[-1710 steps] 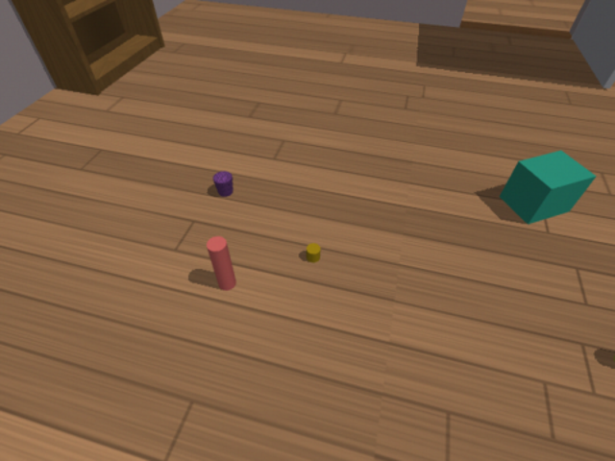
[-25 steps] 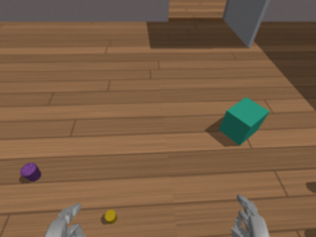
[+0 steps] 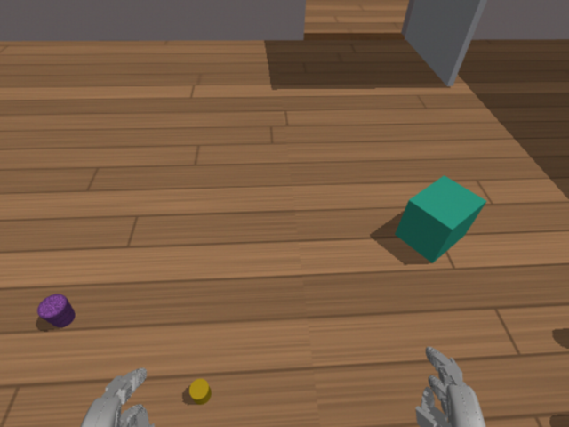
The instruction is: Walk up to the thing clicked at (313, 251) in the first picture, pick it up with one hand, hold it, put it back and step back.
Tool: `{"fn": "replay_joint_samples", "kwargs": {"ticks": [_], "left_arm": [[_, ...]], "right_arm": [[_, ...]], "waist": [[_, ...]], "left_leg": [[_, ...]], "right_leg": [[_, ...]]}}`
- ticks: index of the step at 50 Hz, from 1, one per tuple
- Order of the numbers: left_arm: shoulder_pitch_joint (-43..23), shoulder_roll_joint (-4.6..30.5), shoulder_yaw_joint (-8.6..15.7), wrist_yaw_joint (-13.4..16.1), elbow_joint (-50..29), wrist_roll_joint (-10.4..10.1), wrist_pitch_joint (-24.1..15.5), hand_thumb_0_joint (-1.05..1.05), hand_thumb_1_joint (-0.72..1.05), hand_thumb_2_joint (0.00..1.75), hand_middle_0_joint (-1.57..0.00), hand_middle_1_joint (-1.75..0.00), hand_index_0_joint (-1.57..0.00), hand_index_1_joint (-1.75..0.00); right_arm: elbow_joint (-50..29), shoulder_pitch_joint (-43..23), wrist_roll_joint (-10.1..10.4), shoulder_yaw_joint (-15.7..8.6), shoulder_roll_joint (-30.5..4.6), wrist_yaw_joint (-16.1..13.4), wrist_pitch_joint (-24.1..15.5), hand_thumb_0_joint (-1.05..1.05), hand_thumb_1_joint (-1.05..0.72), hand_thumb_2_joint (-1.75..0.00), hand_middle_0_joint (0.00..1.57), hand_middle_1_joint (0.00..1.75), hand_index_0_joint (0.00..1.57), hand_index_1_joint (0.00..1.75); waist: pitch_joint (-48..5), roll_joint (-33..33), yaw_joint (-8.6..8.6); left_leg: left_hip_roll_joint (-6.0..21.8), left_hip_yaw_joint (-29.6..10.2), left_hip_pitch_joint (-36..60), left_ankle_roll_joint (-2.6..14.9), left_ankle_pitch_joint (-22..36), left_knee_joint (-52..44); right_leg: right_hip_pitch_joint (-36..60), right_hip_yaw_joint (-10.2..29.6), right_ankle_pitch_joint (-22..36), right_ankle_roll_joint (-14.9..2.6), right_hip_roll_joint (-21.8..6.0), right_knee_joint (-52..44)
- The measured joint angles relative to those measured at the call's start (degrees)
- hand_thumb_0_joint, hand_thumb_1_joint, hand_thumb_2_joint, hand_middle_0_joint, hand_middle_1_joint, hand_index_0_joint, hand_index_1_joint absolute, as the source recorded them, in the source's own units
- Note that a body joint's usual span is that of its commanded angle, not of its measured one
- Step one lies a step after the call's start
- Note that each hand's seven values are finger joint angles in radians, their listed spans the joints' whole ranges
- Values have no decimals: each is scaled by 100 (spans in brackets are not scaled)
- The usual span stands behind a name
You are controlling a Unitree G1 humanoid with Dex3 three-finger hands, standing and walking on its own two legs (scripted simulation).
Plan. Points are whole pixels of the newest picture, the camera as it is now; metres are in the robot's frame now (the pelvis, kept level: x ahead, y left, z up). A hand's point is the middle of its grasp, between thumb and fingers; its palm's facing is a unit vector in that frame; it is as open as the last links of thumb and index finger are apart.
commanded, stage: home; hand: left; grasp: from above
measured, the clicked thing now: (200, 391) +0.39 +0.24 -0.68
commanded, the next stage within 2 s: stand in 0.72 s
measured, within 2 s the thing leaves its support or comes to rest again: neither
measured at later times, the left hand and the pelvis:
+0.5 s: hand out of the picture +0.16 +0.18 -0.05, palm faces +0.04 -0.98 -0.20, open 7.4 cm; pelvis +0.00 +0.00 +0.00, yaw +0 degrees
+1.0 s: hand out of the picture +0.15 +0.22 -0.09, palm faces +0.01 -0.94 -0.33, open 7.4 cm; pelvis -0.01 +0.00 +0.02, yaw +0 degrees
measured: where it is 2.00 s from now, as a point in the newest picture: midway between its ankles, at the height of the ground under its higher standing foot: outside the picture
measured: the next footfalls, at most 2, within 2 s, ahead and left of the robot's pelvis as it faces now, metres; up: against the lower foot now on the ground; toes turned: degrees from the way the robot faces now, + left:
none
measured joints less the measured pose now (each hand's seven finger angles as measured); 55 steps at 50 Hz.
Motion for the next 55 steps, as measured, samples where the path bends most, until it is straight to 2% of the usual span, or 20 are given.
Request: {"fn": "replay_joint_samples", "kwargs": {"ticks": [41, 43, 45, 47, 49, 55], "left_arm": [[53, 23, 12, 6, -26, -26, -49, 1, 90, 90, -20, -30, -20, -30], [-409, 122, -135, 63, 765, 253, -746, 1, 90, 90, -20, -30, -20, -30], [-954, 201, -178, 92, 1843, 451, -1368, 1, 90, 90, -20, -30, -20, -30], [-1312, 283, -152, 93, 2692, 559, -1719, 1, 90, 90, -20, -30, -20, -30], [-1489, 341, -80, 87, 3332, 572, -1910, 1, 90, 90, -20, -30, -20, -30], [-1557, 429, 81, 127, 4793, 567, -2253, 1, 90, 90, -20, -30, -20, -30]], "right_arm": [[-25, 15, 9, -49, -15, -17, 11, 2, -90, -89, 21, 30, 20, 30], [311, -186, -303, -135, -54, 146, 179, 1, -90, -89, 20, 30, 20, 30], [748, -425, -508, -120, -188, 435, 578, 1, -90, -89, 20, 30, 20, 30], [1098, -583, -494, -149, -281, 676, 833, 1, -90, -89, 21, 30, 21, 30], [1331, -632, -418, -231, -336, 832, 970, 1, -90, -89, 21, 30, 21, 30], [1853, -586, -333, -450, -414, 958, 1172, 1, -90, -89, 21, 30, 21, 30]], "waist": [[-13, -8, -15], [375, -102, 106], [643, -210, 246], [833, -299, 313], [944, -350, 346], [1088, -363, 319]], "left_leg": [[13, -3, -40, -18, -46, 34], [-38, 55, 316, 10, 14, -97], [-99, 137, 641, 39, 131, -330], [-166, 198, 910, 54, 248, -566], [-208, 245, 1132, 67, 341, -774], [-236, 295, 1710, 115, 555, -1312]], "right_leg": [[-52, 3, -53, -16, 15, 52], [258, 52, -37, -25, -38, 6], [514, 122, 24, -40, -104, -110], [725, 174, 87, -24, -174, -235], [906, 215, 149, 4, -219, -373], [1478, 243, 388, 65, -249, -929]]}}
